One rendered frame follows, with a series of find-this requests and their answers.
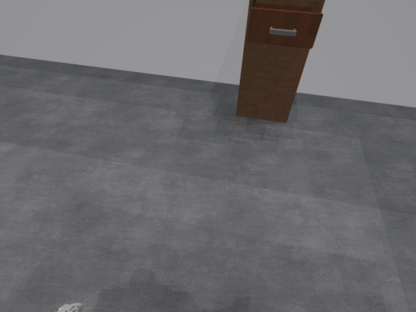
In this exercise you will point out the handle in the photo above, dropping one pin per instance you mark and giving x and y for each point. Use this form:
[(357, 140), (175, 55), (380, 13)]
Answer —
[(284, 32)]

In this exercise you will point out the drawer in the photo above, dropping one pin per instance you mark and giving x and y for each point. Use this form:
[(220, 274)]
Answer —
[(303, 19)]

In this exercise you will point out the cabinet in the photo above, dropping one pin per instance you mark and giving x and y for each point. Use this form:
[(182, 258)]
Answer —
[(270, 74)]

